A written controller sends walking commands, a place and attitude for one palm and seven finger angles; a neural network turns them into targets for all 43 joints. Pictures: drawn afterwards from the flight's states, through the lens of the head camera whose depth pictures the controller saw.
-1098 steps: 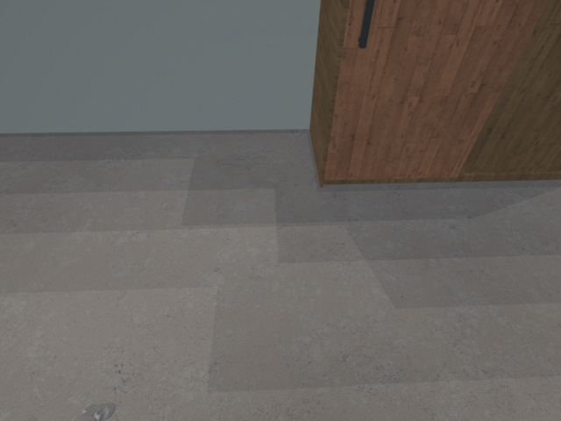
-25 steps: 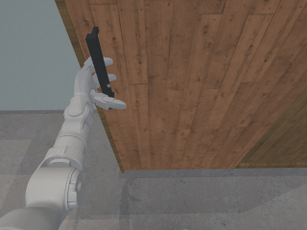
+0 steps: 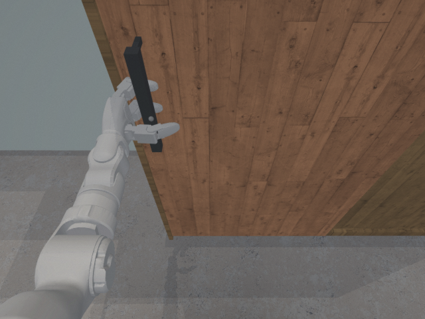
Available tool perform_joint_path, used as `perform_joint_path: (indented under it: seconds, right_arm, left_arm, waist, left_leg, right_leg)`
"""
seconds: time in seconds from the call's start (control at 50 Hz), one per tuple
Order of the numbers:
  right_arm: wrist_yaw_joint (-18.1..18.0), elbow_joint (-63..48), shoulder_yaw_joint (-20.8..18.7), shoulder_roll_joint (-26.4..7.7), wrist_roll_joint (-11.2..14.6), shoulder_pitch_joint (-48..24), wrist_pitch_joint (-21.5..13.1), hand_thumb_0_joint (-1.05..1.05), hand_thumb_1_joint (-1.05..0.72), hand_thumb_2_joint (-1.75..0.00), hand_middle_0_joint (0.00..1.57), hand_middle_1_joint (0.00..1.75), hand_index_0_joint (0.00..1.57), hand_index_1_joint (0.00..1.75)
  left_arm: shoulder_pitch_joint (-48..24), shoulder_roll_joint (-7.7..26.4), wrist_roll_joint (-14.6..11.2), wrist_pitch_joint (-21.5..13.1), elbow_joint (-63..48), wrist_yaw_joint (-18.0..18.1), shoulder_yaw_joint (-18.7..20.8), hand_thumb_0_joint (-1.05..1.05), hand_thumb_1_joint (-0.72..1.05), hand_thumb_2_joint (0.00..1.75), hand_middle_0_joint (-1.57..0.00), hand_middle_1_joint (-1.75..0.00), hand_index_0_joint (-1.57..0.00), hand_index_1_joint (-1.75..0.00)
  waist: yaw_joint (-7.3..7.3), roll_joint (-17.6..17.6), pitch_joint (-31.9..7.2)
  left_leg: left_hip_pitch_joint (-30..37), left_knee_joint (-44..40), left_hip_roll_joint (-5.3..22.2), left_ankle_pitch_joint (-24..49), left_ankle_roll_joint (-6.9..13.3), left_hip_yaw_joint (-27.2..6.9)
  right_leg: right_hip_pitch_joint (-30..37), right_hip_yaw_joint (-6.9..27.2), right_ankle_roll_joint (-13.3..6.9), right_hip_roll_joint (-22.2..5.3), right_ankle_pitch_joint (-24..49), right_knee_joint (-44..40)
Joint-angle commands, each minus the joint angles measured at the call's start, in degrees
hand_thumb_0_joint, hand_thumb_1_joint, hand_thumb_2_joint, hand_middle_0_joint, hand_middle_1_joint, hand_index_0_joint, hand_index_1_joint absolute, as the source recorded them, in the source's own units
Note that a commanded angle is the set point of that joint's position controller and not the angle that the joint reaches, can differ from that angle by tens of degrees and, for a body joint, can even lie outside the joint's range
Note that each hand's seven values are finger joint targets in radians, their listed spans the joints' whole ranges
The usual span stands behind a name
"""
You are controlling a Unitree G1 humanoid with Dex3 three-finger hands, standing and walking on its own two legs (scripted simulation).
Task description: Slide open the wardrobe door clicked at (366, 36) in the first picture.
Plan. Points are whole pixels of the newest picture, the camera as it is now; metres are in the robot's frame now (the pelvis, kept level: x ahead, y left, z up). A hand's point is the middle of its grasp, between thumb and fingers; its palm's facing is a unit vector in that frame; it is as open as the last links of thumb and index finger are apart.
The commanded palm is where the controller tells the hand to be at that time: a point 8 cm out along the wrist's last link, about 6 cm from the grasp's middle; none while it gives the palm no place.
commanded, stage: grip the handle and tug to test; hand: left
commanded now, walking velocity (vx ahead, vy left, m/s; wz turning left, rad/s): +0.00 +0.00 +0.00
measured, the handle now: (148, 101) +0.51 +0.13 +0.12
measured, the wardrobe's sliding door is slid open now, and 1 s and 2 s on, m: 0.00 0.00 0.01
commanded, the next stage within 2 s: tug the door sideways, standing still in 1.06 s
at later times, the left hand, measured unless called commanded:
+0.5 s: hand (157, 117) +0.46 +0.11 +0.12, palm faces -0.03 -1.00 +0.01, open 5.4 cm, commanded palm +0.44 +0.17 +0.13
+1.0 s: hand (157, 117) +0.46 +0.11 +0.12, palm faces -0.01 -1.00 +0.01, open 5.5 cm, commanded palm +0.41 +0.17 +0.13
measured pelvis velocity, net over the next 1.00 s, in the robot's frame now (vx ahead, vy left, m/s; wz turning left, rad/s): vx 0.02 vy -0.01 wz -0.05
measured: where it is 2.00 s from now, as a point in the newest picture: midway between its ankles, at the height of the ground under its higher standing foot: outside the picture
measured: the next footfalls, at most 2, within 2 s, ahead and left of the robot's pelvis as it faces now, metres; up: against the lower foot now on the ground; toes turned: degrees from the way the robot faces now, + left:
none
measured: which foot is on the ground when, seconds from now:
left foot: down 0.00-1.00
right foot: down 0.00-1.00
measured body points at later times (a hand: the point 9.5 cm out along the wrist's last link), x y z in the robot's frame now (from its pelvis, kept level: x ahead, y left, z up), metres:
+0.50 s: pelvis +0.00 +0.00 +0.00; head +0.05 -0.01 +0.45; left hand +0.46 +0.16 +0.13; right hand +0.07 -0.26 -0.12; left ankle -0.02 +0.12 -0.72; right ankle +0.03 -0.12 -0.72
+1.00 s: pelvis +0.02 -0.01 +0.01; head +0.06 -0.02 +0.45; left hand +0.46 +0.16 +0.13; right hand +0.08 -0.27 -0.11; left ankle -0.02 +0.12 -0.72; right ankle +0.03 -0.12 -0.72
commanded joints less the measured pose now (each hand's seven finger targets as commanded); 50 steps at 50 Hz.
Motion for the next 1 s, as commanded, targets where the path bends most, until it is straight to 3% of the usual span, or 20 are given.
perform_joint_path:
  seconds: [0.0,0.02,0.04,0.1,0.18,0.22,0.28,0.34,0.4,0.44,0.52,0.56,0.62,0.64,0.66,0.76,0.82,0.86,0.92,0.98]
  right_arm:
    - [-0.91,-5.29,-2.38,-7.74,0.14,2.44,-1.61,0.0,-0.9,-0.9,0.2,0.3,0.2,0.3]
    - [-1.03,-5.16,-2.46,-8.0,-0.05,2.74,-1.43,0.0,-0.9,-0.9,0.2,0.3,0.2,0.3]
    - [-0.87,-5.7,-2.26,-7.53,0.0,2.09,-1.44,0.0,-0.9,-0.9,0.2,0.3,0.2,0.3]
    - [-0.41,-6.18,-2.42,-7.13,-0.28,2.16,-1.82,0.0,-0.9,-0.9,0.2,0.3,0.2,0.3]
    - [-0.37,-6.26,-2.65,-7.44,-0.22,2.5,-1.52,0.0,-0.9,-0.9,0.2,0.3,0.2,0.3]
    - [-0.53,-6.32,-2.73,-7.8,-0.17,2.72,-1.1,0.0,-0.9,-0.9,0.2,0.3,0.2,0.3]
    - [-0.58,-6.26,-2.54,-7.23,-0.09,2.22,-0.93,0.0,-0.9,-0.9,0.2,0.3,0.2,0.3]
    - [-0.7,-6.45,-2.67,-7.32,-0.17,2.42,-0.75,0.0,-0.9,-0.9,0.2,0.3,0.2,0.3]
    - [-0.65,-6.27,-2.3,-6.97,-0.19,2.22,-0.76,0.0,-0.9,-0.9,0.2,0.3,0.2,0.3]
    - [-0.66,-6.45,-2.44,-7.23,-0.17,2.32,-0.72,0.0,-0.9,-0.9,0.2,0.3,0.2,0.3]
    - [-0.7,-6.46,-2.61,-7.34,-0.27,2.59,-0.71,0.0,-0.9,-0.9,0.2,0.3,0.2,0.3]
    - [-0.6,-6.38,-2.5,-7.04,-0.18,2.24,-0.83,0.0,-0.9,-0.9,0.2,0.3,0.2,0.3]
    - [-0.66,-6.41,-2.73,-7.36,-0.31,2.4,-0.97,0.0,-0.9,-0.9,0.2,0.3,0.2,0.3]
    - [-0.66,-6.77,-2.65,-7.3,-0.12,1.93,-1.03,0.0,-0.9,-0.9,0.2,0.3,0.2,0.3]
    - [-0.63,-6.88,-2.58,-7.22,-0.09,1.76,-1.03,0.0,-0.9,-0.9,0.2,0.3,0.2,0.3]
    - [-0.5,-7.91,-2.71,-7.2,0.05,1.0,-1.06,0.0,-0.9,-0.9,0.2,0.3,0.2,0.3]
    - [-0.36,-8.84,-2.95,-6.98,0.14,0.5,-1.0,0.0,-0.9,-0.9,0.2,0.3,0.2,0.3]
    - [-0.22,-8.77,-2.97,-6.93,0.21,0.41,-1.07,0.0,-0.9,-0.9,0.2,0.3,0.2,0.3]
    - [0.0,-10.11,-3.34,-6.98,0.1,-0.16,-1.06,0.0,-0.9,-0.9,0.2,0.3,0.2,0.3]
    - [0.31,-10.76,-3.44,-6.35,0.31,-0.97,-1.01,0.0,-0.9,-0.9,0.2,0.3,0.2,0.3]
  left_arm:
    - [-28.97,10.34,-0.46,-1.89,-8.85,0.42,2.54,0.0,0.39,0.68,-0.4,-1.33,-0.4,-1.33]
    - [-29.32,13.14,0.13,-2.2,-8.92,0.9,4.51,0.0,0.43,0.7,-0.4,-1.33,-0.4,-1.33]
    - [-29.19,11.16,0.7,-2.32,-9.82,0.91,2.69,0.0,0.48,0.72,-0.41,-1.34,-0.41,-1.34]
    - [-29.2,10.47,0.82,-3.9,-13.34,1.55,2.56,0.0,0.62,0.78,-0.42,-1.36,-0.42,-1.36]
    - [-26.99,9.85,-0.03,-3.78,-11.64,1.12,2.82,0.0,0.81,0.86,-0.44,-1.39,-0.44,-1.39]
    - [-26.28,11.4,0.37,-3.14,-11.09,1.01,3.58,0.0,0.9,0.9,-0.45,-1.4,-0.45,-1.4]
    - [-28.45,10.05,0.81,-2.51,-11.58,0.84,2.05,0.0,0.9,0.9,-0.45,-1.4,-0.45,-1.4]
    - [-27.03,12.47,0.24,-2.85,-13.04,1.23,4.94,0.0,0.9,0.9,-0.45,-1.4,-0.45,-1.4]
    - [-28.52,10.58,0.28,-2.49,-12.79,1.63,3.18,0.0,0.9,0.9,-0.45,-1.4,-0.45,-1.4]
    - [-27.54,11.63,0.6,-2.68,-12.23,1.97,3.97,0.0,0.9,0.9,-0.45,-1.4,-0.45,-1.4]
    - [-27.12,12.41,0.95,-3.2,-12.86,1.99,4.38,0.0,0.9,0.9,-0.45,-1.4,-0.45,-1.4]
    - [-28.92,10.5,1.04,-3.4,-13.41,1.76,2.46,0.0,0.9,0.9,-0.45,-1.4,-0.45,-1.4]
    - [-27.66,11.84,0.8,-3.95,-13.72,1.81,3.75,0.0,0.9,0.9,-0.45,-1.4,-0.45,-1.4]
    - [-25.16,12.65,0.74,-3.85,-13.39,1.67,4.83,0.0,0.9,0.9,-0.45,-1.4,-0.45,-1.4]
    - [-25.36,11.86,0.64,-3.89,-14.47,1.5,3.9,0.0,0.9,0.9,-0.45,-1.4,-0.45,-1.4]
    - [-19.79,11.94,-0.32,-3.48,-17.47,1.06,5.02,0.0,0.9,0.9,-0.45,-1.4,-0.45,-1.4]
    - [-14.93,10.27,-0.24,-2.94,-21.13,0.78,3.83,0.0,0.9,0.9,-0.45,-1.4,-0.45,-1.4]
    - [-13.62,10.22,-0.41,-2.25,-22.75,0.88,3.94,0.0,0.9,0.9,-0.45,-1.4,-0.45,-1.4]
    - [-6.61,10.74,-0.77,-1.53,-27.54,1.0,5.41,0.0,0.9,0.9,-0.45,-1.4,-0.45,-1.4]
    - [-2.67,8.61,-0.99,-0.12,-32.44,0.63,4.11,0.0,0.9,0.9,-0.45,-1.4,-0.45,-1.4]
  waist:
    - [-1.51,-4.59,-17.48]
    - [-0.75,-3.37,-17.95]
    - [-0.79,-1.18,-18.6]
    - [-0.21,0.43,-21.87]
    - [-0.69,-4.62,-21.32]
    - [-0.4,-4.58,-20.4]
    - [-1.02,-0.9,-19.24]
    - [-0.08,-2.54,-21.47]
    - [-0.7,-2.1,-19.44]
    - [-0.44,-3.02,-19.44]
    - [-0.16,-2.37,-21.12]
    - [-0.87,-1.3,-20.57]
    - [-0.51,-2.75,-21.62]
    - [0.55,-1.83,-21.88]
    - [0.08,-1.89,-22.26]
    - [1.45,-3.3,-22.65]
    - [2.44,-0.48,-23.67]
    - [2.37,-2.28,-22.51]
    - [4.37,-2.31,-24.76]
    - [4.53,-1.54,-24.68]
  left_leg:
    - [2.32,-5.67,-1.91,10.68,1.06,-1.33]
    - [2.18,-5.79,-1.89,11.27,0.98,-1.56]
    - [3.01,-5.65,-2.04,12.02,0.94,-1.29]
    - [5.22,-4.85,-1.91,15.77,0.76,-1.21]
    - [3.91,-4.8,-1.64,15.87,0.91,-0.91]
    - [2.98,-5.08,-1.71,15.2,0.96,-1.03]
    - [3.62,-5.0,-1.8,14.45,0.95,-0.68]
    - [4.12,-5.0,-1.78,16.06,1.0,-0.94]
    - [3.31,-5.43,-1.86,14.82,0.88,-0.78]
    - [2.74,-5.47,-1.82,14.26,1.0,-0.89]
    - [3.52,-5.26,-1.89,14.97,1.05,-0.78]
    - [3.94,-5.26,-1.88,14.57,0.94,-0.81]
    - [4.01,-5.18,-1.9,14.39,1.16,-0.74]
    - [3.48,-5.34,-1.94,14.12,1.06,-0.44]
    - [3.73,-5.47,-1.92,14.35,1.06,-0.4]
    - [3.52,-5.79,-1.82,16.44,1.15,0.15]
    - [5.41,-5.64,-1.76,20.03,1.08,0.7]
    - [5.31,-5.99,-1.49,20.48,1.04,0.5]
    - [6.28,-6.06,-1.46,25.14,1.15,1.1]
    - [7.6,-6.13,-1.3,28.45,1.16,1.82]
  right_leg:
    - [12.59,1.49,-0.61,1.87,14.03,-3.61]
    - [13.32,1.49,-0.86,1.68,13.8,-3.26]
    - [12.7,1.64,-0.96,1.71,14.52,-2.94]
    - [13.4,1.63,-1.19,1.95,17.64,-2.14]
    - [15.06,1.59,-0.81,2.16,19.43,-2.3]
    - [15.47,1.46,-0.87,2.01,18.61,-2.35]
    - [13.47,1.74,-0.86,1.97,17.85,-2.71]
    - [15.47,1.64,-0.99,2.05,19.09,-2.45]
    - [14.85,1.57,-0.83,1.98,18.55,-2.83]
    - [15.15,1.69,-0.81,2.02,17.75,-2.82]
    - [16.02,1.75,-0.96,1.89,18.31,-2.65]
    - [14.81,1.75,-0.88,1.98,18.13,-2.66]
    - [16.03,1.87,-0.85,1.98,18.01,-2.84]
    - [16.75,2.11,-0.96,1.98,18.11,-2.79]
    - [17.02,2.0,-0.93,1.98,18.59,-2.77]
    - [19.92,2.09,-0.88,1.99,21.76,-2.8]
    - [20.95,1.93,-1.21,1.95,24.55,-2.47]
    - [20.86,1.71,-1.05,2.09,25.21,-2.65]
    - [24.59,1.74,-1.31,1.92,29.71,-2.26]
    - [25.44,2.02,-1.11,1.81,33.79,-2.47]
